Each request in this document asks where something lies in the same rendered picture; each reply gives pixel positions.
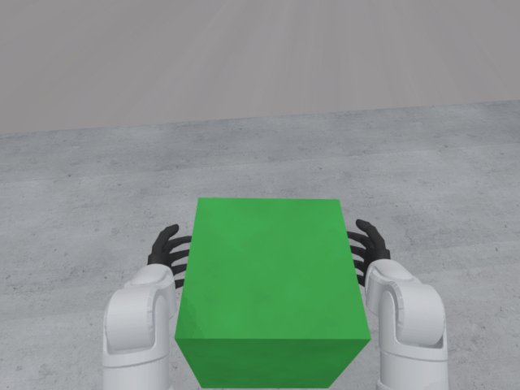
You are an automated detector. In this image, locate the left robot forearm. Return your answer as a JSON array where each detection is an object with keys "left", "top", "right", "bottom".
[{"left": 102, "top": 264, "right": 177, "bottom": 390}]

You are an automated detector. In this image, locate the carton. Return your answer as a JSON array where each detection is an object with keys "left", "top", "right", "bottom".
[{"left": 175, "top": 197, "right": 371, "bottom": 388}]

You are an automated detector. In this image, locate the right robot forearm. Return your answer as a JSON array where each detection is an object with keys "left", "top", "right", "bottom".
[{"left": 365, "top": 259, "right": 449, "bottom": 390}]

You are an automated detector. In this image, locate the left robot hand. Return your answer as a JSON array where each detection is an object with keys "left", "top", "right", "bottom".
[{"left": 147, "top": 224, "right": 192, "bottom": 289}]

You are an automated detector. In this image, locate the right robot hand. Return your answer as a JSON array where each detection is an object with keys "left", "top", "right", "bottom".
[{"left": 347, "top": 219, "right": 391, "bottom": 287}]

